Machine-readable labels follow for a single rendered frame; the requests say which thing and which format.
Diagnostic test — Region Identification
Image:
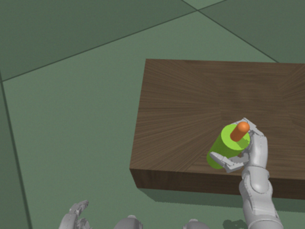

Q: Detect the bottle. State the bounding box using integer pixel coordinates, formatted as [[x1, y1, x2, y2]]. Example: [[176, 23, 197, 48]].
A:
[[206, 122, 250, 169]]

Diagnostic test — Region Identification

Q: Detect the right robot hand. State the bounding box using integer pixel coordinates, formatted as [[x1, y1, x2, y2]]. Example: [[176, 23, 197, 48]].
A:
[[209, 118, 268, 173]]

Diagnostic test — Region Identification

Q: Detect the right robot arm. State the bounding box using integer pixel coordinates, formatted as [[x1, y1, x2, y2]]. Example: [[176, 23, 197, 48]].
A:
[[239, 166, 284, 229]]

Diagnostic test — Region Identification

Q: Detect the left robot hand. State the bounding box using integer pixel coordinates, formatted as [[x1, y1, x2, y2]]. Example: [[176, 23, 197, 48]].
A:
[[59, 200, 92, 229]]

